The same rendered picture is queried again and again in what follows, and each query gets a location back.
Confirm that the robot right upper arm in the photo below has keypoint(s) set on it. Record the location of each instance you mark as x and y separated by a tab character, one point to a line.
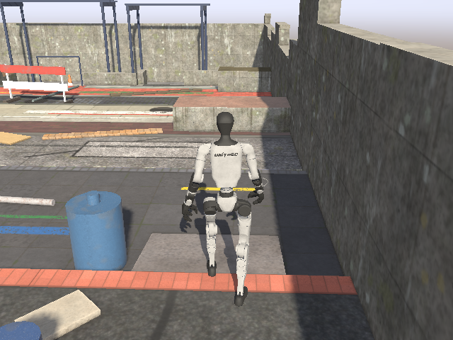
247	149

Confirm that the right robot thigh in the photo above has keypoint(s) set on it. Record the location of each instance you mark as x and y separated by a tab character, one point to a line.
244	223

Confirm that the right robot forearm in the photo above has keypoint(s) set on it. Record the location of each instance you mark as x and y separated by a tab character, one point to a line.
258	184

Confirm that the left robot forearm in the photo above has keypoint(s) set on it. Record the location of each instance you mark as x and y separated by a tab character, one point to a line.
192	190

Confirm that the robot right hand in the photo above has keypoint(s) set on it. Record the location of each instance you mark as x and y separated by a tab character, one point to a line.
254	194

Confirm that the robot left hand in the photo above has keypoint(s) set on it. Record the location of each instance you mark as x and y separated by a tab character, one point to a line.
186	212

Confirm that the robot right shin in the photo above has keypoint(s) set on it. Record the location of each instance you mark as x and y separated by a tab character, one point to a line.
241	270

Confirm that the robot left upper arm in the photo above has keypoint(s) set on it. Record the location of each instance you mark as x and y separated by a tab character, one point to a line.
200	160

